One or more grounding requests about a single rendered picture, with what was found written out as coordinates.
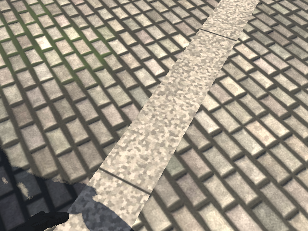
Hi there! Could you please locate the robot left hand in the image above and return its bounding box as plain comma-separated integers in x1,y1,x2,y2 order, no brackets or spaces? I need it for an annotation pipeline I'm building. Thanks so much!
14,211,69,231

